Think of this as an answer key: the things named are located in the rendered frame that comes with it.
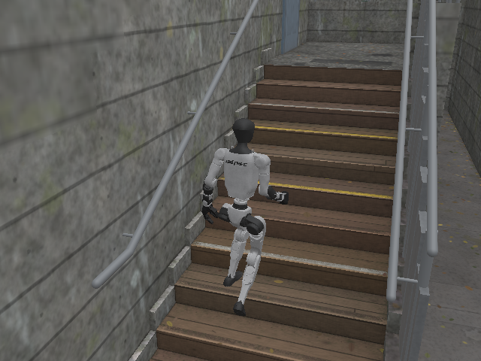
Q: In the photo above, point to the stairs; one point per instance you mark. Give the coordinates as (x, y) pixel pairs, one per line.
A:
(320, 291)

